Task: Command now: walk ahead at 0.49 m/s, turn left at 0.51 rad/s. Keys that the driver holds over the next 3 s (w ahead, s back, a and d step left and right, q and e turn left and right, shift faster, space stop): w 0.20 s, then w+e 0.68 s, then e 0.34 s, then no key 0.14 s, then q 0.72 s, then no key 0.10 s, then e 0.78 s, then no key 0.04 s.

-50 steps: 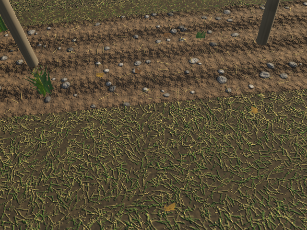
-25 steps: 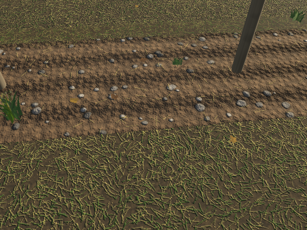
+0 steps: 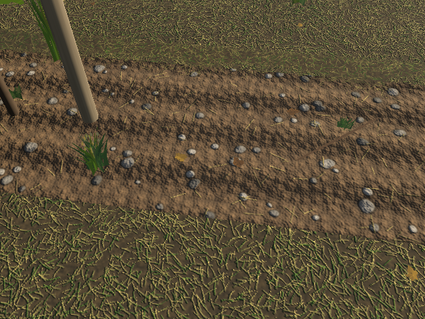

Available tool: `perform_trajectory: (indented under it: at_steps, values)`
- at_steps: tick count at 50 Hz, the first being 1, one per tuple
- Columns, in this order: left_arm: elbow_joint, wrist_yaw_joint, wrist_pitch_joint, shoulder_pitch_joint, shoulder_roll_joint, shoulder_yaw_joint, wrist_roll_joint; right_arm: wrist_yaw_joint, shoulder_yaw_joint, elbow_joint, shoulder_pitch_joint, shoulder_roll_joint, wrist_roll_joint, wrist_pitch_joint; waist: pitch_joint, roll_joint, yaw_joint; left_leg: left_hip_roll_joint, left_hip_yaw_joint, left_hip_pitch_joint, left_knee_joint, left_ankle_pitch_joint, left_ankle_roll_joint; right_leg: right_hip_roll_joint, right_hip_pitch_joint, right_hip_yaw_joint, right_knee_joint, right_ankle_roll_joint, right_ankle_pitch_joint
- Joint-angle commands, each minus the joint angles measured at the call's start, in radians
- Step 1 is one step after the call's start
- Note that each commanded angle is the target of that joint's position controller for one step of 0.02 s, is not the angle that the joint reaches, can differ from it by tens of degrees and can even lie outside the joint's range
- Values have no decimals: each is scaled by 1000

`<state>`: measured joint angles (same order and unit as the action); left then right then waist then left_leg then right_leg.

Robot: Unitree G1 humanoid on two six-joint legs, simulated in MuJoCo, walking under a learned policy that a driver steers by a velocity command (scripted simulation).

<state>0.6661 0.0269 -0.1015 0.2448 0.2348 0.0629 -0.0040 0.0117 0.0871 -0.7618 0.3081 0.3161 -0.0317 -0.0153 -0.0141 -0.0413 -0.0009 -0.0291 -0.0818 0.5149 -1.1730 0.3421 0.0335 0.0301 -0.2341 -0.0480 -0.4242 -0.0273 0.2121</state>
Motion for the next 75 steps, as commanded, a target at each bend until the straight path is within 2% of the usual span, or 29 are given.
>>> perform_trajectory:
  at_steps: [1,6,8,13,17,22,23,24,25,26,27,28,29,31,33,38,43,46,48,49,50,51,52,54,58,61,66,72,75]
  values:
    - [-9,2,-22,4,132,37,-12,-6,8,96,-27,27,7,-3,-36,112,-5,-87,-73,170,115,-50,7,-309,85,268,260,-209,-149]
    - [63,4,-21,36,190,53,8,-35,8,67,-14,39,22,18,52,53,3,-70,-18,106,169,-328,-3,-305,109,118,174,-226,-323]
    - [78,1,-18,50,181,46,-11,-41,0,96,-100,33,20,34,6,86,-21,-76,10,138,199,-341,1,-291,99,93,149,-213,-270]
    - [178,-57,3,368,184,50,-10,-80,-6,209,-471,31,6,102,-126,136,-156,-151,-82,724,315,-262,8,-404,553,333,22,-192,-23]
    - [109,-69,27,212,208,46,-17,-135,-21,136,-383,2,11,112,-109,75,-100,-65,28,-18,551,-759,-5,-264,-70,129,2,-90,161]
    - [123,-67,62,215,188,52,-16,-85,23,-48,-95,103,4,88,13,102,13,-102,-16,-306,770,-831,-34,-224,126,130,-498,7,57]
    - [137,-66,62,211,188,52,-11,-77,44,-107,78,143,14,87,87,74,108,-88,31,-568,750,-805,-42,-188,-2,115,-732,50,35]
    - [176,-61,58,247,113,35,-9,-77,41,-154,219,165,40,88,128,-43,173,-172,-45,-806,682,-784,-9,-100,-253,140,-1144,113,567]
    - [196,-40,42,464,-13,11,-1,-88,17,-165,196,209,77,99,231,-375,35,-223,-32,-1003,322,-1292,-48,-82,-552,257,-1449,97,729]
    - [190,-34,11,552,2,6,-39,-94,37,-173,221,232,57,77,347,-522,18,-282,-175,-973,385,-1271,3,-80,-618,295,-1544,99,623]
    - [146,-51,-1,461,53,13,-76,-92,50,-184,248,241,41,55,388,-366,52,-368,-340,-898,605,-737,103,-72,-657,243,-1504,103,490]
    - [111,-90,12,295,87,17,-80,-90,38,-181,129,187,34,59,244,-138,50,-385,-449,-680,828,-336,99,-90,-664,163,-1466,77,310]
    - [83,-104,27,308,39,4,-97,-86,36,-195,37,211,30,80,230,-274,-35,-500,-606,-571,882,-279,159,-133,-686,157,-1558,52,213]
    - [106,-101,67,227,89,24,-53,-83,-14,-147,-165,26,52,120,81,-116,-61,-423,-334,-279,808,-317,95,-193,-541,236,-1261,-11,20]
    - [72,-92,83,115,92,41,-33,-49,-25,-167,-178,2,54,131,-19,-123,-50,-298,-112,-196,900,-275,63,-182,-489,231,-952,3,-62]
    - [-7,-28,69,-50,43,21,-8,23,-10,-191,-46,48,53,124,-75,-43,-10,-284,81,-370,919,-672,96,-112,-544,175,-541,-2,-198]
    - [-81,25,81,-230,-1,6,-17,36,4,-200,59,84,27,89,-110,23,44,-259,247,-476,934,-681,54,-86,-467,19,-339,-47,-240]
    - [-98,37,81,-205,47,26,-5,41,23,-161,30,141,19,66,-48,-26,-7,-244,296,-549,758,-1159,36,7,-313,-78,-283,-82,-99]
    - [-38,30,79,43,140,67,1,41,28,-135,-23,157,10,59,81,-28,-141,-216,292,-466,411,-1207,12,62,28,-76,-161,-135,-164]
    - [-11,4,84,136,215,93,0,36,23,-110,-30,130,22,72,142,99,-176,-125,292,-233,78,-703,-51,-23,300,90,-97,-185,-472]
    - [-53,-13,83,52,310,89,16,7,-15,-73,88,9,70,101,268,363,-24,73,181,124,-328,306,-108,-322,599,558,-149,-384,-984]
    - [-70,-4,80,105,277,77,28,-11,-2,-58,41,91,38,127,481,210,-104,71,-47,159,-383,306,-94,-396,622,717,-25,-458,-795]
    - [-75,-3,72,37,237,66,23,-7,6,-21,-70,106,4,124,346,107,-87,29,-42,202,-318,221,-78,-349,496,612,8,-398,-662]
    - [-73,-6,64,-81,175,48,-15,16,10,-20,-95,87,28,91,135,-16,1,-38,-14,155,-129,113,-82,-253,174,454,70,-296,-528]
    - [-84,-17,62,-109,207,59,11,26,14,-5,-73,64,49,38,129,58,50,-28,-6,-3,41,4,-100,-176,-55,364,105,-253,-578]
    - [-74,-44,80,-74,214,59,-7,36,13,29,-141,65,49,28,152,81,28,-10,-26,48,133,-67,-127,-158,-25,374,91,-233,-488]
    - [-62,-66,105,-57,188,42,-3,33,7,62,-234,62,36,20,120,133,-15,-20,-46,70,322,-176,-136,-143,19,411,94,-171,-190]
    - [-22,-49,100,-54,106,-1,25,4,-9,55,-223,44,35,47,119,167,-24,-14,1,-168,571,-139,-103,-164,23,377,12,-178,-377]
    - [6,-43,78,21,107,-8,41,-3,-4,64,-210,110,51,62,126,55,-41,-92,-89,-371,747,-666,-20,-80,-1,318,-62,-76,-279]
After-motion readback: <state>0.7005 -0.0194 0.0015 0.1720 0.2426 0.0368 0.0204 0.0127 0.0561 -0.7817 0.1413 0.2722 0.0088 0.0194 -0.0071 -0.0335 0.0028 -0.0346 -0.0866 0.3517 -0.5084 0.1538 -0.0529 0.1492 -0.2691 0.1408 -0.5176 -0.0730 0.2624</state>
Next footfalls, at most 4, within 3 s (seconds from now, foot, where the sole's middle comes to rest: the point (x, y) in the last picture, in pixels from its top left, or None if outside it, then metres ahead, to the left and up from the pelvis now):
0.48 left None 0.42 0.32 -0.94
0.98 right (208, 274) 0.71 0.06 -0.94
1.48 left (164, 238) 0.87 0.24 -0.94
2.06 left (150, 242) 0.84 0.29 -0.94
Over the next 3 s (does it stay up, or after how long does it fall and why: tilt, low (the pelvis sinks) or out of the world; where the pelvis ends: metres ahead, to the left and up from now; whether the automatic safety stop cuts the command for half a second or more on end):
stays up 0.76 0.25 -0.16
